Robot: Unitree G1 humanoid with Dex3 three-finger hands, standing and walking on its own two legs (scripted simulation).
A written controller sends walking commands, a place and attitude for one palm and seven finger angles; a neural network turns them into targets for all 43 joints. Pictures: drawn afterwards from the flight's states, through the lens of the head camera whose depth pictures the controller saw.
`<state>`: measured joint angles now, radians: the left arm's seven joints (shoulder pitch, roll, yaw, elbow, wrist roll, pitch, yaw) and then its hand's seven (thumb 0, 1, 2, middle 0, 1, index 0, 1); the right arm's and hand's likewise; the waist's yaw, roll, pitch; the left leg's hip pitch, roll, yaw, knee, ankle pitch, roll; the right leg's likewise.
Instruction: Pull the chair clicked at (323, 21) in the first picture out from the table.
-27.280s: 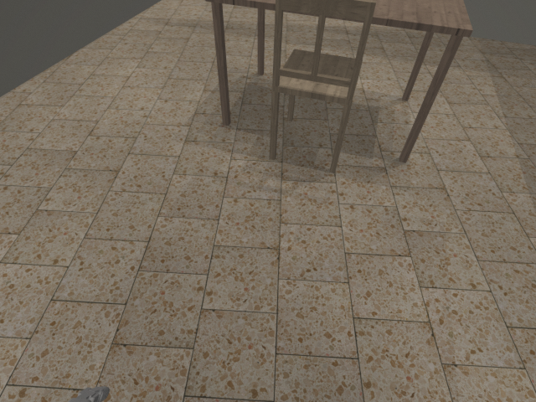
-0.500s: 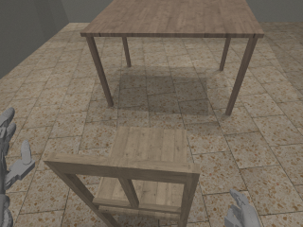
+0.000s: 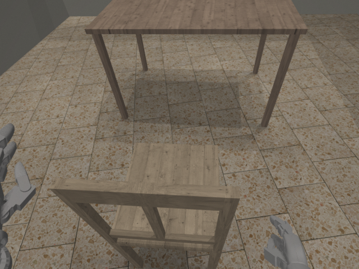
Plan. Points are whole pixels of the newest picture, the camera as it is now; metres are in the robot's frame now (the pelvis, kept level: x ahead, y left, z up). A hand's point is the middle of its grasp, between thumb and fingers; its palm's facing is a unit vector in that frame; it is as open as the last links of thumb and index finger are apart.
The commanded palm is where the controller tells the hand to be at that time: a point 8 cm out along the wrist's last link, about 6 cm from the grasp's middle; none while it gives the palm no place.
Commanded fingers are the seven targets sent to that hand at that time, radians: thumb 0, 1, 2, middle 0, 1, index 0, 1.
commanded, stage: step back with the hand held close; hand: left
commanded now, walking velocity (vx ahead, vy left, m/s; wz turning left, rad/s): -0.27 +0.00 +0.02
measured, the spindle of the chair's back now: (155, 221) +0.25 +0.11 -0.11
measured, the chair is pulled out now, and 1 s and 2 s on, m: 0.80 0.80 0.80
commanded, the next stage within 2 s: stop stepping back and stand still in 1.22 s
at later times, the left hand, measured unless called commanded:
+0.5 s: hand (12, 241) +0.13 +0.26 +0.14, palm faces +0.46 -0.75 -0.47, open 7.4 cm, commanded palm +0.07 +0.30 +0.17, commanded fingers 0.00 0.90 0.90 -0.20 -0.30 -0.20 -0.30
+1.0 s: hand out of the picture +0.07 +0.25 +0.15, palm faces +0.41 -0.77 -0.48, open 7.4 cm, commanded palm +0.00 +0.30 +0.17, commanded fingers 0.00 0.90 0.90 -0.20 -0.30 -0.20 -0.30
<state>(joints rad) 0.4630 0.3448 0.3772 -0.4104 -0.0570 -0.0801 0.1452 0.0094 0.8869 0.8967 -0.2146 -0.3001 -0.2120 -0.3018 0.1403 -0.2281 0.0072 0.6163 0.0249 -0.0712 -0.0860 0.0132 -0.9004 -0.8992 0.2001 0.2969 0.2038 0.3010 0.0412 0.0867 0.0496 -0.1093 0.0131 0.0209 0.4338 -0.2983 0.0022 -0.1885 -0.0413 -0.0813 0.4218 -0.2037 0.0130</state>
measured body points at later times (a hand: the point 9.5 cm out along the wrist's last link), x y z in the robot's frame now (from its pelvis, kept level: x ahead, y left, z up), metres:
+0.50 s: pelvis -0.07 -0.01 -0.01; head -0.06 -0.02 +0.44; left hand +0.10 +0.30 +0.17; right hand +0.10 -0.25 -0.10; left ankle -0.04 +0.11 -0.74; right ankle +0.01 -0.13 -0.74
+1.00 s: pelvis -0.13 +0.00 -0.02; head -0.09 +0.00 +0.43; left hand +0.04 +0.29 +0.17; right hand +0.05 -0.23 -0.11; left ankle -0.09 +0.11 -0.73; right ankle -0.06 -0.13 -0.74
